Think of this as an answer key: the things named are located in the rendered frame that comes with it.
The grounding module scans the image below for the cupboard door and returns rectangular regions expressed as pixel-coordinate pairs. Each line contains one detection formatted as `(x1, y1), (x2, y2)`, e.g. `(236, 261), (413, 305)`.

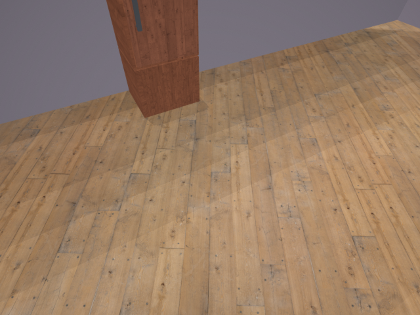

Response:
(123, 0), (197, 68)

